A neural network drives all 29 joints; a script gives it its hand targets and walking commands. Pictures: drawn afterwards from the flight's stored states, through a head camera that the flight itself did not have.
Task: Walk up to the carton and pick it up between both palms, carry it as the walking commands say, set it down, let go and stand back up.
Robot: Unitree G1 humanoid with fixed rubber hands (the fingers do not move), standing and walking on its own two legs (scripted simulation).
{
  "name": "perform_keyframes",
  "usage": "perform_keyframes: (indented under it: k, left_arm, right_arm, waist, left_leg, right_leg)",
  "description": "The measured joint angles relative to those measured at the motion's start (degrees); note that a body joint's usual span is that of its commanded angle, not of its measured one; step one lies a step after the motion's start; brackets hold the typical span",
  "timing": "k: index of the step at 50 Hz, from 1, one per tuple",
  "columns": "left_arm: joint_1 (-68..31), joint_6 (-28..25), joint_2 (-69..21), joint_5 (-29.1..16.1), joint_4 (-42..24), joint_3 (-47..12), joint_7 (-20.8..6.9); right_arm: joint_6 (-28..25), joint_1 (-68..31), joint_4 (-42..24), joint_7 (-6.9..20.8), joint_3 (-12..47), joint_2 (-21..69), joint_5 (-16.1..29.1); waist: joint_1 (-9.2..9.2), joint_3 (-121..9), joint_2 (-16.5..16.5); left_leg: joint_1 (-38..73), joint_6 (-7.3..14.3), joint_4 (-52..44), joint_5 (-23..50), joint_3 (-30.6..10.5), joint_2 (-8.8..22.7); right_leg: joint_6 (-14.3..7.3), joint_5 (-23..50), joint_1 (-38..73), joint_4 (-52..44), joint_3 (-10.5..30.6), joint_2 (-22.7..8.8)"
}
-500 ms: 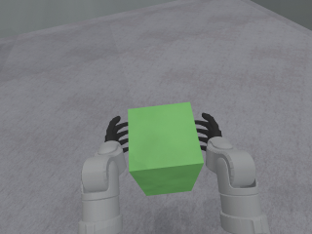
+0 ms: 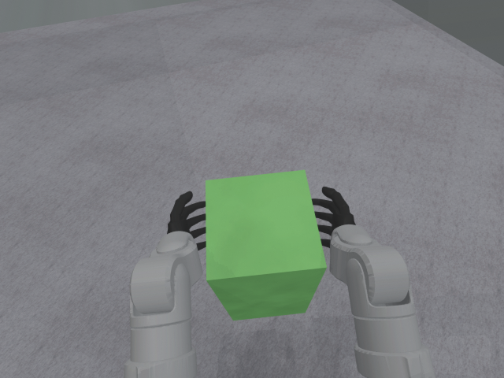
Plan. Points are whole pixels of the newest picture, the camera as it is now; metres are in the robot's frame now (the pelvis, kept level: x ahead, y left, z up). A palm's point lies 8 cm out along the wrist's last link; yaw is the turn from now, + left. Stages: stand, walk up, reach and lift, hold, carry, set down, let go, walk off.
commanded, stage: carry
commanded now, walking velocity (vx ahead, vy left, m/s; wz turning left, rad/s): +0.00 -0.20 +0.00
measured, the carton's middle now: (263, 257) +0.32 +0.00 +0.00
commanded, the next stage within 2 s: none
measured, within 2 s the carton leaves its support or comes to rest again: neither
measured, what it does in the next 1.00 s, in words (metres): walks backwards, turning right: left foot, then right foot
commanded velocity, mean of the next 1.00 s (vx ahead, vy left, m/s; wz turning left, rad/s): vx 0.00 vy -0.04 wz -0.82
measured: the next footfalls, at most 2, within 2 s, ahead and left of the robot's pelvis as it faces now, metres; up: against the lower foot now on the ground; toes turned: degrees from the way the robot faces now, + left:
left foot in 0.20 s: +0.03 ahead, +0.13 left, +0.00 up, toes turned +10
right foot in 0.50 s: +0.02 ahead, -0.14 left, +0.00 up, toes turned -10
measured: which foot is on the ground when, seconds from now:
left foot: up 0.00-0.18, down 0.20-0.50, up 0.52-1.00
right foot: down 0.00-0.20, up 0.22-0.48, down 0.50-1.00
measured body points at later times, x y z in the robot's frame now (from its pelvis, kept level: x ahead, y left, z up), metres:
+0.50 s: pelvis -0.05 -0.04 -0.01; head -0.03 -0.04 +0.44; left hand +0.28 +0.07 +0.08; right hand +0.26 -0.17 +0.07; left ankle -0.01 +0.12 -0.72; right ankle -0.02 -0.13 -0.73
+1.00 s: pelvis -0.11 -0.05 +0.01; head -0.08 -0.06 +0.45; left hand +0.24 -0.07 +0.09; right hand +0.14 -0.28 +0.08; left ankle -0.13 +0.07 -0.71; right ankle -0.02 -0.13 -0.72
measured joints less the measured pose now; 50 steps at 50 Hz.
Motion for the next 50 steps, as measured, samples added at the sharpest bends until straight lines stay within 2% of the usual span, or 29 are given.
perform_keyframes:
  k: [7, 10, 11, 14, 20, 23, 24, 25, 26, 27, 29, 32, 37, 42, 47, 50]
  left_arm:
    - [-0.1, -0.7, 0.0, -0.1, 0.0, 0.0, 0.0]
    - [-0.1, 0.0, 0.0, 0.0, 0.0, -0.1, 0.1]
    - [0.2, 0.1, 0.1, 0.0, 0.0, -0.1, 0.2]
    - [1.1, 1.7, 0.4, 0.4, 0.0, -0.1, 0.4]
    - [0.4, 1.1, 0.2, 0.6, 0.0, -0.1, 0.8]
    - [0.4, 1.0, 0.2, 0.6, 0.0, -0.1, 0.8]
    - [0.4, 1.0, 0.2, 0.6, 0.0, -0.1, 0.8]
    - [0.3, 1.0, 0.2, 0.5, 0.0, -0.1, 0.8]
    - [0.3, 0.8, 0.1, 0.3, 0.0, -0.2, 0.9]
    - [0.3, 0.8, 0.1, 0.1, 0.0, -0.4, 1.0]
    - [0.1, 0.8, 0.1, 0.0, 0.0, -0.4, 1.2]
    - [0.1, 0.2, 0.0, -0.5, 0.0, -0.4, 1.1]
    - [-0.1, -0.8, 0.0, -1.3, -0.6, -0.4, 1.0]
    - [-0.1, -0.3, 0.0, -1.2, -0.8, -0.4, 1.0]
    - [-0.1, 0.2, 0.0, -1.2, -0.8, -0.4, 1.0]
    - [-0.1, 0.3, 0.0, -1.1, -0.9, -0.4, 1.0]
  right_arm:
    - [-0.7, 0.1, -0.1, 0.0, 0.0, 0.0, 0.0]
    - [-0.2, 0.2, -0.1, 0.1, -0.1, 0.0, 0.0]
    - [-0.3, 0.2, 0.4, 0.3, 0.0, 0.0, 0.0]
    - [0.4, 0.3, 2.4, 0.9, 0.3, 0.0, 0.0]
    - [-0.9, 0.2, 2.5, 1.1, 0.2, 0.0, 0.0]
    - [-1.0, 0.2, 2.5, 1.1, 0.2, 0.0, 0.0]
    - [-1.0, 0.2, 2.5, 1.1, 0.2, 0.0, 0.0]
    - [-1.0, 0.3, 2.3, 1.1, 0.1, 0.0, 0.0]
    - [-1.2, 0.4, 2.1, 1.1, -0.1, -0.1, 0.0]
    - [-1.3, 0.6, 2.0, 1.2, -0.1, -0.1, 0.0]
    - [-1.3, 0.7, 1.7, 1.2, -0.1, -0.2, 0.0]
    - [-1.3, 0.7, 1.1, 0.8, -0.1, -0.2, 0.0]
    - [-1.5, 0.7, -0.6, 0.1, -0.1, -0.2, 0.3]
    - [-1.2, 0.7, -0.7, 0.0, -0.1, -0.2, 0.5]
    - [-0.7, 0.7, -0.7, -0.1, -0.1, -0.2, 0.5]
    - [-0.7, 0.8, -0.7, -0.1, -0.1, -0.2, 0.6]
  waist:
    - [-0.05, -0.1, 0.1]
    - [-0.13, -0.5, 0.8]
    - [-0.03, -0.4, 0.7]
    - [0.19, -0.5, 1.4]
    - [0.69, -1.8, 1.5]
    - [1.13, -1.8, 1.4]
    - [1.16, -1.9, 1.3]
    - [1.12, -1.8, 1.2]
    - [1.03, -1.0, 1.9]
    - [0.91, -0.3, 2.1]
    - [0.78, 0.8, 0.9]
    - [0.47, 1.1, -0.3]
    - [0.45, 1.1, -0.4]
    - [0.44, 1.1, -0.5]
    - [0.39, 1.1, -1.3]
    - [0.22, 0.9, -2.1]
  left_leg:
    - [-1.6, 1.2, -1.9, 0.6, -0.1, -0.5]
    - [3.9, 2.8, -13.2, 10.4, -0.3, -0.3]
    - [3.9, 3.3, -13.5, 12.4, -0.3, -0.2]
    - [4.6, 3.7, -14.8, 12.8, -0.3, 0.3]
    - [2.6, 2.4, -16.3, 14.4, 0.3, 2.1]
    - [2.2, 1.3, -16.3, 14.8, 2.1, 3.2]
    - [2.2, 0.8, -16.2, 14.8, 2.9, 3.5]
    - [2.1, 0.3, -15.7, 14.7, 3.5, 3.7]
    - [2.1, 0.2, -14.3, 13.3, 3.5, 4.3]
    - [1.7, 0.2, -11.5, 9.0, 3.3, 4.3]
    - [0.2, 0.2, -4.3, 3.3, 3.3, 2.7]
    - [-1.2, 0.2, 1.7, 2.8, 3.3, 0.7]
    - [-0.1, 0.2, 2.5, 2.8, 3.2, -1.8]
    - [1.9, 0.2, 2.1, 2.7, 3.2, -4.4]
    - [7.3, 0.2, -7.3, 2.7, 3.1, -6.5]
    - [15.0, 1.3, -21.1, 2.6, 3.0, -6.8]
  right_leg:
    - [-0.9, 1.2, -0.1, 0.0, -2.1, 1.9]
    - [-0.9, 1.6, -0.2, 0.2, -3.4, 2.9]
    - [-0.5, -1.1, -0.6, 1.6, -3.4, 2.8]
    - [0.2, -5.4, -1.8, 10.7, -3.3, 2.0]
    - [1.1, -6.4, -1.9, 11.8, -2.8, -0.2]
    - [1.1, -6.7, -1.2, 7.5, -2.8, -0.3]
    - [1.1, -5.9, -0.1, 3.4, -2.7, -0.3]
    - [1.1, -1.1, 0.8, -0.3, -2.4, -0.3]
    - [0.8, 1.1, 0.9, -0.4, -2.3, 0.4]
    - [0.2, 1.3, 0.9, -0.3, -2.0, 1.0]
    - [-0.7, 0.9, 0.9, -0.5, -0.7, 1.3]
    - [-1.6, 1.7, 0.9, -1.6, 0.6, 1.6]
    - [-2.4, 3.4, 0.8, -2.5, 2.3, 3.1]
    - [-2.6, 6.4, 0.8, -4.8, 6.0, 5.2]
    - [-2.3, 10.5, 0.7, -8.5, 10.6, 7.6]
    - [-1.3, 12.9, 0.3, -10.3, 12.5, 10.0]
